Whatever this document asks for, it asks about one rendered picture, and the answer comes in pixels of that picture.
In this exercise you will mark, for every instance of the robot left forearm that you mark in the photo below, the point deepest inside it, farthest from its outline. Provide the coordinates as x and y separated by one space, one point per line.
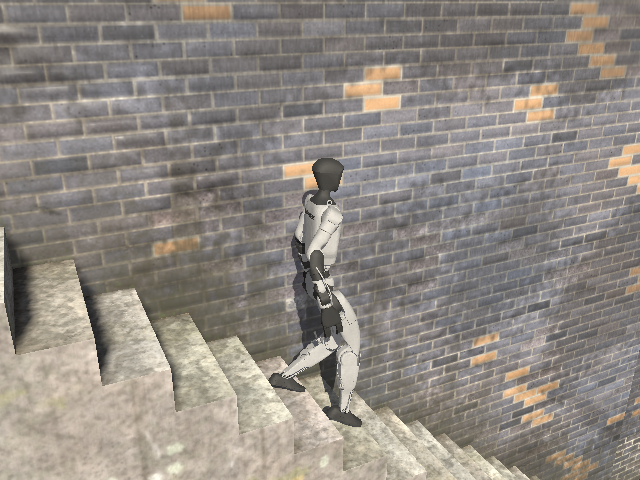
301 254

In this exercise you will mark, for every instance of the right robot hand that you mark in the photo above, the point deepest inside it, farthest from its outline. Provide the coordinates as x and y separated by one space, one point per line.
331 317

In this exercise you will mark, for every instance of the robot right forearm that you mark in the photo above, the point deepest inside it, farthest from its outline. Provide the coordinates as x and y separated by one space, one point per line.
320 288

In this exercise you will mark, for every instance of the right robot upper arm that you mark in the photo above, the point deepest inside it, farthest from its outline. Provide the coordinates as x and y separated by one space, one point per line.
330 221

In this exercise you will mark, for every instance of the left robot upper arm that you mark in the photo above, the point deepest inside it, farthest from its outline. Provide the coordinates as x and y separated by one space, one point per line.
300 230

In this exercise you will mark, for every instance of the robot right shin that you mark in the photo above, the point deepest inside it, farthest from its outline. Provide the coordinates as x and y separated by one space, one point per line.
347 377

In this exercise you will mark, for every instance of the right robot foot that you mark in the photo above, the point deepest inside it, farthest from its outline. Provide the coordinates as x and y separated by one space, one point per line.
349 418

